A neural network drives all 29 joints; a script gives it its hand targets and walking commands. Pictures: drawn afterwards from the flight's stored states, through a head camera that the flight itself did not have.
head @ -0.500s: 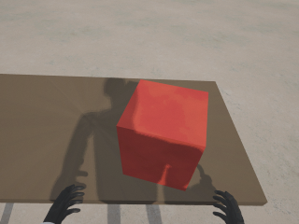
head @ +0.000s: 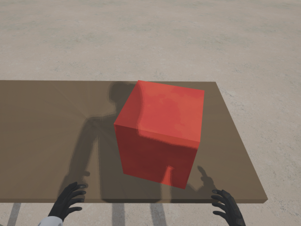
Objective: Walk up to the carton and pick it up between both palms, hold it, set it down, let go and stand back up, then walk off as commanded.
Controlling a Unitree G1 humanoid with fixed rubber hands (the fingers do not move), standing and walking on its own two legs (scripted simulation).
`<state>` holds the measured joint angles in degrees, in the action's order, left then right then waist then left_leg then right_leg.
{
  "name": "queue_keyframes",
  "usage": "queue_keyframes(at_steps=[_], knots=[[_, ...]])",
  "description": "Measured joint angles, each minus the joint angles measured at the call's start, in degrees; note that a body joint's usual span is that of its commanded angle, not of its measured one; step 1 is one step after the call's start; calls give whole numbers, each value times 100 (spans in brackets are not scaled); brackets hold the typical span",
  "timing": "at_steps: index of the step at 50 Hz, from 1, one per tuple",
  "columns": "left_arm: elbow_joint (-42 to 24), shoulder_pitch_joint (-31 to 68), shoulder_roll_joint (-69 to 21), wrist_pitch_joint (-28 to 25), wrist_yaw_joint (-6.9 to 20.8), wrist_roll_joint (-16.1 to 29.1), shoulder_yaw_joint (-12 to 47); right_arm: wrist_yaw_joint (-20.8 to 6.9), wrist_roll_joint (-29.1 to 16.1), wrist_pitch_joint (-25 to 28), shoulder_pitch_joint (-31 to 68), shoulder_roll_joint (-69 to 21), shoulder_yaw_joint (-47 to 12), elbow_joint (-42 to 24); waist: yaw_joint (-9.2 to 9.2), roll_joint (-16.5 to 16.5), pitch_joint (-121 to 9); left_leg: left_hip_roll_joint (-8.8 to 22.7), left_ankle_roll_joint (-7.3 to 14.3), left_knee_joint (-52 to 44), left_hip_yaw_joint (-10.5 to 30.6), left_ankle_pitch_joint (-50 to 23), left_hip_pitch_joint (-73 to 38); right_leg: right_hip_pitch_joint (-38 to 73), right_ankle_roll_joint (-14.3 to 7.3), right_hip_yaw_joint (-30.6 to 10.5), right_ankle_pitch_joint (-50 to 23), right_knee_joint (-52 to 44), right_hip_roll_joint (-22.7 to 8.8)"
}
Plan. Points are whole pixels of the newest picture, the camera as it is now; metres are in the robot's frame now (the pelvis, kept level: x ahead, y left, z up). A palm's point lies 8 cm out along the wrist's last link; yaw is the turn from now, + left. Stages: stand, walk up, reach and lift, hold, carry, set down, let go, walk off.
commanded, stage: set down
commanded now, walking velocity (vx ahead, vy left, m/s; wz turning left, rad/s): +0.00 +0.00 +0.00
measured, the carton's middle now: (161, 134) +0.41 -0.02 +0.02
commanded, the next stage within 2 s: let go in 0.52 s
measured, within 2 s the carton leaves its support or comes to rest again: neither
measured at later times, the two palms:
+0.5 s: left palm (61, 212) +0.18 +0.23 -0.02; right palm (238, 222) +0.17 -0.21 -0.04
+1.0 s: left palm (57, 215) +0.18 +0.24 -0.03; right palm out of the picture +0.13 -0.18 -0.05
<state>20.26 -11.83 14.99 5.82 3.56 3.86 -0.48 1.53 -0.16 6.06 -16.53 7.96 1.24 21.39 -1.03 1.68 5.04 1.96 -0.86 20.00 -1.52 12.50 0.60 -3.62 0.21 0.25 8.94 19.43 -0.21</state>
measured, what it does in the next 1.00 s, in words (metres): shifts its weight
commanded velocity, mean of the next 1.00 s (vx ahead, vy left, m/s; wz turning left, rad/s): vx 0.00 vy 0.00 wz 0.00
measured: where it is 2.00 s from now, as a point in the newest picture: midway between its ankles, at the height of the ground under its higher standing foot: outside the picture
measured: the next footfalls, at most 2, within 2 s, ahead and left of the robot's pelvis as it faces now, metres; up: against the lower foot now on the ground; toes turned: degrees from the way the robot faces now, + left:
right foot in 1.36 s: -0.03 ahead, -0.07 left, +0.00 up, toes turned -2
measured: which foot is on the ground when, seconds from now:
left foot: down 0.00-1.00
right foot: down 0.00-1.00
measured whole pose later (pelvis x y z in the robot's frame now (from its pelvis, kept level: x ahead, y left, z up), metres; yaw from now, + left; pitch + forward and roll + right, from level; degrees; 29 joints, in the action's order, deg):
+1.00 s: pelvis -0.07 +0.07 -0.01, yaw -2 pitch -10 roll -1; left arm 29.1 3.7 7.0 16.8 -1.8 -3.1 3.3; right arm -8.3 1.4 -3.4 -2.0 14.5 4.4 41.3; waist -2.4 -0.3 3.0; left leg -1.0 2.9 26.0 -5.5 11.1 5.7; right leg -9.1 -2.2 -4.5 18.1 26.2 -2.3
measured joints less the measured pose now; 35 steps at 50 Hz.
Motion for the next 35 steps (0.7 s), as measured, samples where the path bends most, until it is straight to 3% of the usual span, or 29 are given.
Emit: queue_keyframes(at_steps=[22,27,35], knots=[[1198,1446,-48,872,-57,-249,-302,-236,174,-735,1143,43,-35,703,71,-58,-39,32,16,198,37,-41,285,-371,-120,67,320,469,15],[1186,1558,-141,976,-130,-333,-273,-303,142,-814,1434,155,15,1002,62,-75,-83,11,-18,227,-2,-305,401,-476,-72,30,212,477,-14],[841,1478,-362,1160,-194,-509,-46,-352,72,-1155,1506,458,222,1615,58,-101,-116,-100,122,530,-35,-205,531,-525,-150,-18,615,672,-110]])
